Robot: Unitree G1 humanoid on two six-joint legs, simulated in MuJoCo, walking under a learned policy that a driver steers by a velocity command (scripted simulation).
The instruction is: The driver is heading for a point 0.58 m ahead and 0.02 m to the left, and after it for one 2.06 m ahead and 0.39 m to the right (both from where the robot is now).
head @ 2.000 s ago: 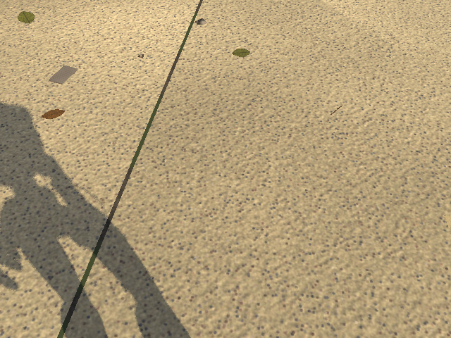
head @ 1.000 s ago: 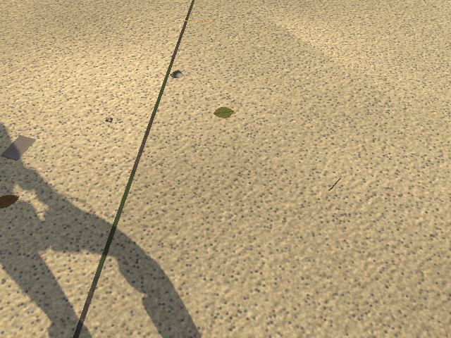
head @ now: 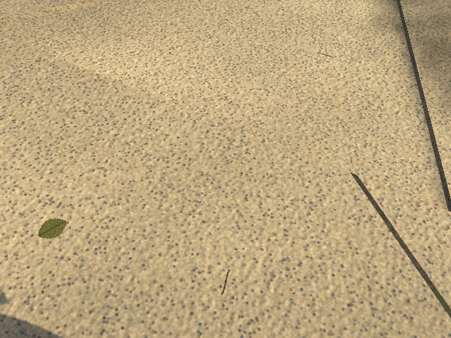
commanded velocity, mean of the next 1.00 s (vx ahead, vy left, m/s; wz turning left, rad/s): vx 0.20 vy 0.00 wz -0.06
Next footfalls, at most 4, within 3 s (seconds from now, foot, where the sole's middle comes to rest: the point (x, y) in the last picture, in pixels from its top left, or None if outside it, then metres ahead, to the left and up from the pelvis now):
0.22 right None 0.13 -0.14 -0.78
1.14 right None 0.45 -0.16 -0.78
1.72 left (189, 250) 0.73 0.12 -0.78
2.26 right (256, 165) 1.08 -0.11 -0.78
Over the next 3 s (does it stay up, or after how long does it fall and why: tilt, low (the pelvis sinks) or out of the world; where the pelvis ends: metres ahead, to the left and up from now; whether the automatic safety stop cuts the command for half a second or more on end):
stays up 1.33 -0.11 -0.08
